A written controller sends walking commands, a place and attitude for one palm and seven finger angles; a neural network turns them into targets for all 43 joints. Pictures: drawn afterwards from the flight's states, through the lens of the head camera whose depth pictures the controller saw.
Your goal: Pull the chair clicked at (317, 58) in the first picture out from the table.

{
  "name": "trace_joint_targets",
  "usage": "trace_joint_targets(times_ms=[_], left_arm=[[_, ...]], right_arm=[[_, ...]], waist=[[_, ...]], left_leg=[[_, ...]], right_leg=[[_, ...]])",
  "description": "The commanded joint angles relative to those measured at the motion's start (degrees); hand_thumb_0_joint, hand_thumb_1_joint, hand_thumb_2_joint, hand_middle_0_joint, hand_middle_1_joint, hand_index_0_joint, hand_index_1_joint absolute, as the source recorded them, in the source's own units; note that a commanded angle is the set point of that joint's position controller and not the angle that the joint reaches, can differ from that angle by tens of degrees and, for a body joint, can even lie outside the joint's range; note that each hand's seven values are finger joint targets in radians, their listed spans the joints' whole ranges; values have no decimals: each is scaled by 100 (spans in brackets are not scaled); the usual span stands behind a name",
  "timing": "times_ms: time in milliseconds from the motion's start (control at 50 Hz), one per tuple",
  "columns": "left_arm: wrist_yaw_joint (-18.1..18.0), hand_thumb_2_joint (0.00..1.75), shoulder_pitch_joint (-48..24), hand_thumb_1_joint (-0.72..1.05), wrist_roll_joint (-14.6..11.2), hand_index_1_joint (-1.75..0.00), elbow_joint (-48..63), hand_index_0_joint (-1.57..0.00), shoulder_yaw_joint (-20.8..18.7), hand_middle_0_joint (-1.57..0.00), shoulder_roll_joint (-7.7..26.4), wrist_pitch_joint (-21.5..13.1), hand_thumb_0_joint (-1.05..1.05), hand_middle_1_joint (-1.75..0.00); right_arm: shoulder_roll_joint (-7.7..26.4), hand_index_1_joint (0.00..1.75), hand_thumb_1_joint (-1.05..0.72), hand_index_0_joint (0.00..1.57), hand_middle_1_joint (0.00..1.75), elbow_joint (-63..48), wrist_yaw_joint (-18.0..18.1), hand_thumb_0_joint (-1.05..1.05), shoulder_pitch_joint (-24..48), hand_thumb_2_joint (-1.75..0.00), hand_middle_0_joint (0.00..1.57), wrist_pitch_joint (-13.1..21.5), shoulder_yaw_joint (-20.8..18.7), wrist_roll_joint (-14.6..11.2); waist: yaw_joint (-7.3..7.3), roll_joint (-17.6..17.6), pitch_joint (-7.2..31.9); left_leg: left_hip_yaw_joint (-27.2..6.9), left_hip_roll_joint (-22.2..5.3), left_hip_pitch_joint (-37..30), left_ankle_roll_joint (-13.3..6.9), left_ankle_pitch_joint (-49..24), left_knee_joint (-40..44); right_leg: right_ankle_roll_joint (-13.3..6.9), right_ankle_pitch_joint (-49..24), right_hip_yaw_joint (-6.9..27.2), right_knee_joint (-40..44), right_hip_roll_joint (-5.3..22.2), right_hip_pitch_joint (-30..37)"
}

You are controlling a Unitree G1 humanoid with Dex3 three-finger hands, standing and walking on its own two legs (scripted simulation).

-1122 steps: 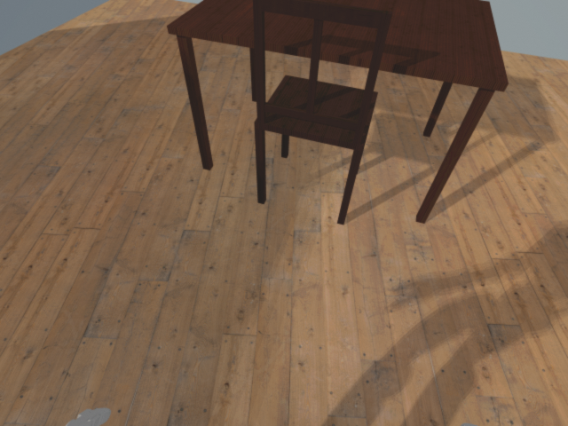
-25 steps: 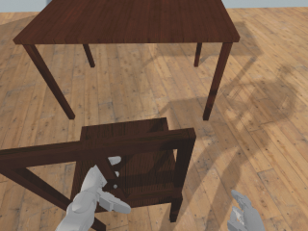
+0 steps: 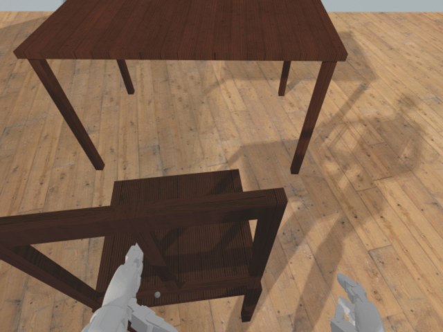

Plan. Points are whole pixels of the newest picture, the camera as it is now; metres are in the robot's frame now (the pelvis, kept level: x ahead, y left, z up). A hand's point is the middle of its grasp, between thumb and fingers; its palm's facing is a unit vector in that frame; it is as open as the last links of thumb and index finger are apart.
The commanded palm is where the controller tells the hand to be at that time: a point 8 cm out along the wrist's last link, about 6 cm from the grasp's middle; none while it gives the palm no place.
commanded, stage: draw the fingers out of the gap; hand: left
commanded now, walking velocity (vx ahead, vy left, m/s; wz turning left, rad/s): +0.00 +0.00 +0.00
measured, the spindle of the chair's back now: (160, 263) +0.25 +0.12 -0.03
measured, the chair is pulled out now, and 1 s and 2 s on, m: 0.63 0.63 0.63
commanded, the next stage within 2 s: draw the hand back to the body in 0.54 s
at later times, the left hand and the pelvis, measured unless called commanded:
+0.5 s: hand out of the picture +0.13 +0.12 -0.03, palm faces -0.05 -0.99 -0.14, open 17.5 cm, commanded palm +0.10 +0.17 +0.00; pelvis -0.01 +0.00 -0.02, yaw +1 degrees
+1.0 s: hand out of the picture +0.14 +0.15 +0.05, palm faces -0.02 -1.00 -0.05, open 17.5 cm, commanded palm +0.09 +0.22 +0.06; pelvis -0.02 +0.01 -0.04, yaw +0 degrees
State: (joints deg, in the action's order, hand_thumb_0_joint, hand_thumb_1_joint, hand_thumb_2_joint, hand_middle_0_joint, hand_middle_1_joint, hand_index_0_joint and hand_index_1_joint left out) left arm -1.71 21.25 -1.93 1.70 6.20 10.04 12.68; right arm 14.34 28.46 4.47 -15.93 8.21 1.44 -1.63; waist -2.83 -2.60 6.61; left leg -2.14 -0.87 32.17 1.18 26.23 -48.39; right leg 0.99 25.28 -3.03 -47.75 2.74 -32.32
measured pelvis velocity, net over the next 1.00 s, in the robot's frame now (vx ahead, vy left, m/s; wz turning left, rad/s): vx -0.02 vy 0.01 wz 0.01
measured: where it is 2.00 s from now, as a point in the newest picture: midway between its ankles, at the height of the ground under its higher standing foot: outside the picture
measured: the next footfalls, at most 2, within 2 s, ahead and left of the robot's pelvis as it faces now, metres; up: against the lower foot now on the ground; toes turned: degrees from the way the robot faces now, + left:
none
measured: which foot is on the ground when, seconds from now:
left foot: down 0.00-1.00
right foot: down 0.00-1.00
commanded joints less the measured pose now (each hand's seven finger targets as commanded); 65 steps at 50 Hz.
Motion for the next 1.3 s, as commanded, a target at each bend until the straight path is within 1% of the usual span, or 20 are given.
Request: trace_joint_targets(times_ms=[0,180,240,320,380,500,640,660,680,740,780,840,880,940,1000,1140,1160,1180,1200,1280], left_arm=[[-71,20,214,-55,64,0,1590,0,-177,0,327,-400,0,0],[-85,20,1132,-55,187,0,2098,0,69,0,211,-383,0,0],[-105,20,1366,-55,237,0,2265,0,-135,0,442,-383,0,0],[-63,20,1735,-55,291,0,2563,0,200,0,202,-412,0,0],[-29,20,2012,-55,277,0,2630,0,186,0,222,-427,0,0],[2,20,2433,-55,313,0,2918,0,215,0,251,-509,0,0],[89,20,3169,-55,315,0,3088,0,42,0,379,-554,0,0],[162,20,2570,-55,-437,0,3788,0,-32,0,-134,-1299,0,0],[197,20,2761,-55,-425,0,3454,0,-200,0,121,-1627,0,0],[282,20,2660,-55,-583,0,3701,0,-568,0,355,-2332,0,0],[426,20,2728,-55,-646,0,3572,0,-492,0,186,-2753,0,0],[740,20,2546,-55,-709,0,3255,0,-644,0,321,-3380,0,0],[1019,20,2667,-55,-837,0,3124,0,-805,0,420,-3637,0,0],[1173,20,2884,-55,-1011,0,3123,0,-1248,0,665,-3211,0,0],[1083,20,2560,-55,-1213,0,3590,0,-1423,0,729,-2896,0,0],[1114,29,2064,-37,-1340,-4,3554,-2,-1685,-2,888,-2815,0,-4],[261,31,2570,-33,-326,-5,3512,-3,-2060,-3,1856,-2255,0,-5],[-41,32,2595,-30,-259,-5,3858,-4,-1670,-4,1225,-2011,0,-5],[-236,34,2462,-26,-144,-6,3738,-4,-1550,-4,1099,-1851,0,-6],[-609,41,1976,-12,-4,-9,3774,-6,-1626,-6,1263,-1639,0,-9]], right_arm=[[553,30,-90,20,30,-961,63,0,379,-90,20,376,-280,4],[467,30,-90,20,30,-1060,124,0,450,-90,20,418,-295,18],[451,30,-90,20,30,-1081,156,0,486,-90,20,377,-325,14],[382,30,-90,20,30,-1215,144,0,515,-90,20,363,-300,0],[371,30,-90,20,30,-1255,179,0,553,-90,20,351,-307,-3],[328,30,-90,20,30,-1348,211,0,560,-90,20,363,-330,-23],[270,30,-90,20,30,-1383,253,0,658,-90,20,304,-415,-55],[241,30,-90,20,30,-1333,249,0,564,-90,20,481,-379,-62],[277,30,-90,20,30,-1142,239,0,551,-90,20,576,-413,-57],[264,30,-90,20,30,-1008,185,0,495,-90,20,718,-458,-76],[222,30,-90,20,30,-926,110,0,516,-90,20,756,-481,-104],[217,30,-90,20,30,-801,-32,0,683,-90,20,741,-537,-119],[238,30,-90,20,30,-836,-100,0,783,-90,20,712,-575,-146],[227,30,-90,20,30,-1011,-47,0,979,-90,20,575,-559,-253],[177,30,-90,20,30,-1068,78,0,951,-90,20,550,-477,-298],[230,30,-90,20,30,-775,178,0,872,-90,20,877,-379,-300],[143,30,-90,20,30,-780,300,0,870,-90,20,630,-309,-141],[75,30,-90,20,30,-902,331,0,816,-90,20,532,-223,-125],[77,30,-90,20,30,-813,359,0,864,-90,20,441,-207,-111],[170,30,-90,20,30,-705,414,0,977,-90,20,332,-122,-53]], waist=[[42,180,970],[44,363,814],[96,342,824],[65,197,720],[67,361,638],[116,175,674],[198,270,662],[120,506,496],[179,413,602],[261,-91,717],[254,-66,736],[256,128,625],[310,162,822],[433,-8,1005],[380,137,906],[303,82,512],[771,-177,646],[544,-178,315],[521,-142,62],[473,-81,-224]], left_leg=[[108,63,-471,-235,-2021,458],[27,94,-248,-256,-1771,302],[37,114,-117,-264,-1692,236],[28,113,-71,-268,-1602,168],[18,124,91,-280,-1435,118],[-2,134,206,-282,-1276,38],[29,140,463,-303,-1184,-78],[31,208,561,-260,-1215,-280],[39,196,583,-255,-1148,-345],[20,165,576,-203,-1262,-388],[29,163,613,-187,-1262,-470],[-2,109,953,-175,-1108,-624],[16,100,946,-172,-1007,-635],[33,95,702,-189,-890,-384],[-6,72,512,-212,-852,-196],[-100,7,28,-200,-1122,167],[-76,-154,-273,-160,-1146,509],[-45,-113,-399,-144,-1093,650],[-26,-146,-528,-157,-1099,716],[-76,-149,-1057,-163,-1097,1190]], right_leg=[[-116,-2046,-194,501,-20,576],[-118,-1730,-242,375,-35,330],[-137,-1673,-206,345,-36,343],[-128,-1519,-225,269,-46,132],[-126,-1354,-234,252,-55,77],[-148,-1083,-233,172,-67,-67],[-171,-1014,-167,128,-88,-70],[-148,-1111,-341,36,-156,-361],[-169,-989,-319,-50,-176,-392],[-216,-923,-286,-213,-172,-453],[-203,-908,-294,-305,-171,-567],[-209,-754,-224,-424,-174,-713],[-200,-674,-175,-450,-148,-603],[-201,-587,-102,-212,-126,-134],[-163,-547,-152,-5,-139,-3],[-168,-835,-219,404,-171,192],[-328,-869,86,731,9,797],[-302,-896,1,910,45,815],[-297,-900,-42,1032,41,820],[-281,-914,-114,1489,24,1151]])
